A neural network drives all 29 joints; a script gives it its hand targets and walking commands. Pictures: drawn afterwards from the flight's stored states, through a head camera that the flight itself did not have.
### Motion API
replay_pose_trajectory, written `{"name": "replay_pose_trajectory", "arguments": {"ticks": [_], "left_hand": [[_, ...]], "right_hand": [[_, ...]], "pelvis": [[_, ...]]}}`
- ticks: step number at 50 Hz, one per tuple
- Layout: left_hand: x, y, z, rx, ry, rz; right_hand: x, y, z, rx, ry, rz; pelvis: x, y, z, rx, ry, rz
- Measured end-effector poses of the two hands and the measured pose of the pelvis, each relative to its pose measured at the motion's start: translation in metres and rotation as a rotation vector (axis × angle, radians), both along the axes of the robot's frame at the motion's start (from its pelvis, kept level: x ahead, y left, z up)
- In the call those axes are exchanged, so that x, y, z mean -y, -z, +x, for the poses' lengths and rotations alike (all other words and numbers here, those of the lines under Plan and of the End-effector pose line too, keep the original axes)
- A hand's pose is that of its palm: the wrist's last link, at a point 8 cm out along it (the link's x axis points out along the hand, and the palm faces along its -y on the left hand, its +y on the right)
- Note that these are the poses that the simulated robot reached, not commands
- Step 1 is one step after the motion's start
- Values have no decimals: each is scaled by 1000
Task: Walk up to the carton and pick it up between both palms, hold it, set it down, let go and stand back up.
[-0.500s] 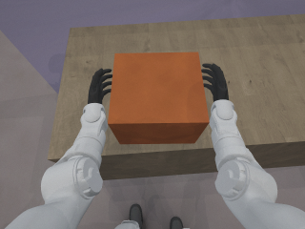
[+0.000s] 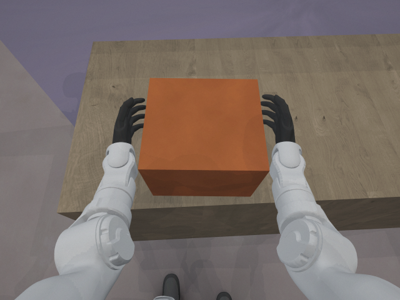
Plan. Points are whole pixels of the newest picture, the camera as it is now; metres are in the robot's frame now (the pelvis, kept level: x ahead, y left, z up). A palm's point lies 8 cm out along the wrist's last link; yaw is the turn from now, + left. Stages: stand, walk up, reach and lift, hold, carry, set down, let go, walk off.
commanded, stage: reach and lift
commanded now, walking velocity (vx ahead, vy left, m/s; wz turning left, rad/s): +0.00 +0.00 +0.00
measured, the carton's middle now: (202, 140) +0.45 +0.01 -0.05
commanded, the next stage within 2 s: none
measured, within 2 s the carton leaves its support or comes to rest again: leaves its support in 0.88 s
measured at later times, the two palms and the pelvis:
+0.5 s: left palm (124, 137) +0.43 +0.18 +0.01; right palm (282, 135) +0.43 -0.15 +0.01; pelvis +0.00 +0.00 +0.00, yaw +0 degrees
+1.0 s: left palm (122, 140) +0.42 +0.18 +0.01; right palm (284, 137) +0.42 -0.15 +0.02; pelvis -0.01 +0.00 +0.00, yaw +0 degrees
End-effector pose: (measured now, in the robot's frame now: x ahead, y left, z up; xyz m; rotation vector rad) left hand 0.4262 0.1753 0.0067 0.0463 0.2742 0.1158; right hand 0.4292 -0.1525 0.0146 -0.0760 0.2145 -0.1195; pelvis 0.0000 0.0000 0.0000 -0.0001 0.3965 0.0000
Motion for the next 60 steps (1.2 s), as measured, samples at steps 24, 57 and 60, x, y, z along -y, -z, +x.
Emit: {"name": "replay_pose_trajectory", "arguments": {"ticks": [24, 57, 60], "left_hand": [[0, 0, 0, 2, -1, -1], [-1, -4, -13, 65, -12, -21], [-1, -3, -15, 60, -16, -28]], "right_hand": [[0, 0, -1, 1, -1, -2], [-1, -6, -13, 72, -7, -21], [-2, -6, -14, 68, -9, -19]], "pelvis": [[-4, 0, 1, -13, 3, -1], [-4, 0, -9, -22, -1, -11], [-5, 0, -9, -24, 1, -12]]}}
